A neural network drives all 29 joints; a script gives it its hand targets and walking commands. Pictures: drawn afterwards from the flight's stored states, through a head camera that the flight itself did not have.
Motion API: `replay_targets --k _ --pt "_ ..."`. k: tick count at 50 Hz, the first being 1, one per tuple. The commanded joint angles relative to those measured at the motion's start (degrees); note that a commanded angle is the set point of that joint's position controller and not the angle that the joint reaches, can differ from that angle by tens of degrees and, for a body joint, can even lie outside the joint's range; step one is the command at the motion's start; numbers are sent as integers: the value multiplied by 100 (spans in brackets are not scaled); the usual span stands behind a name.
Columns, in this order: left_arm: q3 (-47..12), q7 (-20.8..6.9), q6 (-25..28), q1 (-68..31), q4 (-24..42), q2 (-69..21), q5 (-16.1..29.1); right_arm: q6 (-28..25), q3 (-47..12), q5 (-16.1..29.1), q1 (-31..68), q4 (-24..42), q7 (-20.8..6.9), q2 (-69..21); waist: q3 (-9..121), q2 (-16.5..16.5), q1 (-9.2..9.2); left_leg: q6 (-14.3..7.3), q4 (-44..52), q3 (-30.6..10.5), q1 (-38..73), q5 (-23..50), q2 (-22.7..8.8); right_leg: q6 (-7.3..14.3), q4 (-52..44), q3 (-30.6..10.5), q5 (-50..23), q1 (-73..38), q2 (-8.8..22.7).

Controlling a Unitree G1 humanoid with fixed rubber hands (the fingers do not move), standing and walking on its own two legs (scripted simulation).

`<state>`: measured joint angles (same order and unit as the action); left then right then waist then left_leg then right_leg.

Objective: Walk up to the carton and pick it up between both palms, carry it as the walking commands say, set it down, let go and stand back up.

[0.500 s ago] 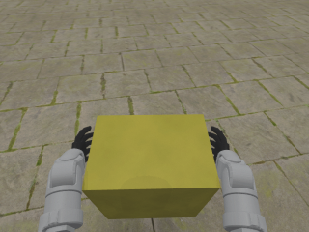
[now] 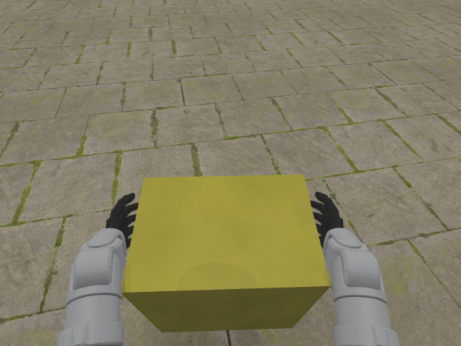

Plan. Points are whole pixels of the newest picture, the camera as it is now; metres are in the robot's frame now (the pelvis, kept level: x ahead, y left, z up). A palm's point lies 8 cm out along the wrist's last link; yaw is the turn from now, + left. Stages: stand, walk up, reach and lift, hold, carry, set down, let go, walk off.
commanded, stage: reach and lift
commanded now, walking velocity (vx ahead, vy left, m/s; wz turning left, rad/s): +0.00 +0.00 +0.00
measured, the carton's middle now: (226, 260) +0.29 +0.02 -0.03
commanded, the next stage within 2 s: hold in 0.10 s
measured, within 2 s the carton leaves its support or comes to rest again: neither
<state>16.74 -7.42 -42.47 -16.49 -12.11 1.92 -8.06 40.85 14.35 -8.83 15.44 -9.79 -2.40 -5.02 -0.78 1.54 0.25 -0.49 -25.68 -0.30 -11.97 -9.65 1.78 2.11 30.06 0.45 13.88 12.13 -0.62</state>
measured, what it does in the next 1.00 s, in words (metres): lifts its left foot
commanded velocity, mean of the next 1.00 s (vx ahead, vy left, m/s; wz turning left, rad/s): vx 0.00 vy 0.04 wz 0.12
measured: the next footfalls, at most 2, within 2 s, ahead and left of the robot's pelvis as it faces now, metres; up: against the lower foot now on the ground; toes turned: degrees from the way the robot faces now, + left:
left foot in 1.12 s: +0.04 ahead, +0.14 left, +0.00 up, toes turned +6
right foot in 1.50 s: +0.04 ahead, -0.05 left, +0.00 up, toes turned +9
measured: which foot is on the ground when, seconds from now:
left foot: down 0.00-0.88, up 0.90-1.00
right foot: down 0.00-1.00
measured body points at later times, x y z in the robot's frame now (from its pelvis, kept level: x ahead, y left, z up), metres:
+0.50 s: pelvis +0.00 +0.00 +0.00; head -0.03 +0.00 +0.45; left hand +0.30 +0.20 +0.05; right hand +0.30 -0.17 +0.05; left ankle +0.05 +0.12 -0.74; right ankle +0.03 -0.09 -0.74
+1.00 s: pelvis -0.01 +0.02 +0.00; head -0.04 +0.02 +0.45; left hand +0.29 +0.22 +0.07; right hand +0.30 -0.15 +0.08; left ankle +0.00 +0.12 -0.70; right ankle +0.03 -0.09 -0.74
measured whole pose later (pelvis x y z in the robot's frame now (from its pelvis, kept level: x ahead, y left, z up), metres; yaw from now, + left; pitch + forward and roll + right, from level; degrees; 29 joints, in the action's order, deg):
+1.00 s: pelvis -0.01 +0.02 +0.00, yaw +3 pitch -4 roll +0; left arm 14.8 -3.5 -51.7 -14.4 -1.1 0.1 -4.4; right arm 50.2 13.7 -5.6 13.1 1.0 -2.4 -3.2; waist 1.5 0.8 -0.4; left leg -0.5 -49.5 0.1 -20.6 -21.5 1.5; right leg 2.0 30.1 3.1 14.0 12.7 0.5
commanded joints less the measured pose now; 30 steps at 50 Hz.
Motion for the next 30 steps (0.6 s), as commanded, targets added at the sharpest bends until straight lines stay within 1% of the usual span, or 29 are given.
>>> replay_targets --k 1,2,3,4,5,6,7,8,9,10,11,12,13,15,16,17,18,19,20,21,22,23,25,26,28,29,30 --pt "-3854 -867 181 -2920 1304 -4861 1066 -82 -3726 1177 2907 1033 -1208 -4323 2299 -184 -19 -9 544 -294 1401 914 329 -164 -1170 -619 -1109 -796 -292" --pt "-3843 -865 189 -2917 1347 -4809 1054 -102 -3748 1188 2973 1095 -1211 -4327 2361 -171 23 -10 529 -299 1396 832 328 -172 -1159 -635 -1013 -771 -280" --pt "-3881 -876 182 -2913 1345 -4839 1093 -70 -3695 1151 2841 975 -1209 -4370 2309 -109 -19 -9 549 -307 1404 888 322 -167 -1184 -626 -1067 -753 -287" --pt "-3855 -889 173 -2787 1331 -4838 1072 -77 -3771 1189 2893 1133 -1203 -4359 2279 -93 47 -9 535 -290 1387 964 323 -173 -1176 -637 -1170 -804 -289" --pt "-3844 -892 159 -2767 1272 -4864 1057 -69 -3733 1148 2842 1090 -1196 -4316 2234 -49 -13 -14 534 -291 1385 866 334 -180 -1194 -632 -1050 -777 -293" --pt "-3907 -896 169 -2729 1384 -4878 1094 -78 -3828 1206 2862 1204 -1198 -4377 2283 -93 15 -21 554 -281 1384 913 332 -178 -1178 -614 -1112 -829 -309" --pt "-3927 -876 175 -2858 1462 -4866 1093 -89 -3778 1208 2844 1152 -1214 -4353 2336 -208 -2 -3 545 -285 1413 874 332 -165 -1177 -632 -1059 -782 -293" --pt "-3904 -870 162 -2814 1470 -4790 1079 -70 -3726 1156 2764 1059 -1217 -4329 2247 -163 -8 -10 550 -287 1393 855 334 -163 -1187 -639 -1022 -731 -290" --pt "-3922 -876 172 -2756 1475 -4836 1114 -81 -3834 1205 2838 1223 -1202 -4354 2246 -116 19 -12 551 -280 1373 947 331 -166 -1172 -627 -1154 -799 -305" --pt "-3912 -862 139 -2713 1438 -4822 1075 -48 -3768 1151 2723 1112 -1199 -4303 2234 -122 -19 -14 559 -277 1406 892 339 -166 -1194 -615 -1085 -783 -309" --pt "-3899 -864 142 -2707 1455 -4779 1080 -61 -3759 1172 2747 1165 -1197 -4248 2155 -145 -27 -18 586 -297 1350 837 322 -156 -1194 -601 -1013 -762 -303" --pt "-3875 -869 141 -2758 1391 -4826 1070 -45 -3739 1158 2779 1086 -1208 -4331 2175 -60 -5 -32 581 -290 1398 722 328 -155 -1218 -616 -842 -686 -310" --pt "-3975 -855 152 -2800 1555 -4816 1115 -64 -3792 1167 2724 1163 -1202 -4301 2209 -136 -36 -17 570 -277 1400 766 332 -154 -1204 -610 -908 -713 -308" --pt "-4007 -859 151 -2807 1598 -4896 1122 -72 -3860 1226 2798 1285 -1216 -4352 2287 -196 -14 -19 535 -272 1409 718 347 -138 -1173 -621 -875 -741 -310" --pt "-3999 -862 141 -2764 1554 -4894 1113 -91 -3833 1191 2867 1365 -1201 -4240 2334 -160 -16 -16 538 -292 1369 815 341 -141 -1161 -612 -968 -797 -313" --pt "-3948 -836 127 -2731 1560 -4802 1089 -40 -3769 1154 2676 1213 -1195 -4254 2164 -171 -30 -22 570 -279 1365 801 341 -139 -1188 -610 -990 -732 -303" --pt "-3900 -840 124 -2682 1490 -4806 1069 -40 -3794 1163 2735 1238 -1196 -4249 2135 -126 30 -23 592 -269 1326 773 332 -143 -1205 -587 -945 -761 -321" --pt "-3919 -839 102 -2657 1454 -4810 1065 -54 -3754 1139 2762 1254 -1181 -4172 2144 -118 -45 -25 597 -267 1380 709 354 -140 -1220 -588 -859 -704 -313" --pt "-3931 -844 119 -2715 1567 -4779 1066 -27 -3723 1134 2619 1122 -1189 -4244 2128 -200 -16 -14 586 -277 1354 768 347 -134 -1219 -611 -927 -732 -310" --pt "-3883 -830 102 -2606 1477 -4785 1044 -46 -3763 1142 2756 1289 -1181 -4187 2101 -108 -1 -29 591 -281 1389 720 344 -155 -1209 -594 -863 -691 -320" --pt "-3937 -829 110 -2671 1585 -4767 1064 -20 -3743 1152 2594 1187 -1179 -4253 2114 -248 -11 -17 602 -260 1349 730 352 -133 -1222 -617 -914 -763 -301" --pt "-3877 -837 88 -2680 1456 -4761 1043 -19 -3709 1110 2699 1166 -1181 -4189 2021 -120 -12 -24 608 -254 1334 638 348 -144 -1236 -585 -772 -664 -314" --pt "-3898 -861 107 -2868 1520 -4774 1079 -22 -3646 1106 2748 1141 -1183 -4191 2021 -200 -37 -22 595 -262 1261 458 337 -128 -1230 -599 -562 -664 -300" --pt "-3858 -845 105 -2746 1470 -4749 1045 -29 -3693 1133 2739 1124 -1185 -4203 1961 -193 -21 -26 595 -246 1280 448 351 -131 -1241 -589 -569 -644 -298" --pt "-3940 -856 137 -2868 1568 -4808 1128 -32 -3761 1160 2794 1197 -1194 -4283 2163 -78 10 -33 544 -260 1336 589 329 -144 -1202 -603 -665 -680 -306" --pt "-3828 -855 97 -2754 1375 -4750 1042 -36 -3688 1142 2844 1173 -1190 -4165 1987 -197 26 -20 585 -233 1255 505 341 -137 -1232 -586 -602 -667 -304" --pt "-3817 -834 112 -2797 1386 -4759 1040 -33 -3674 1133 2870 1119 -1203 -4201 1977 -124 15 -34 581 -261 1309 445 326 -129 -1236 -598 -502 -559 -302"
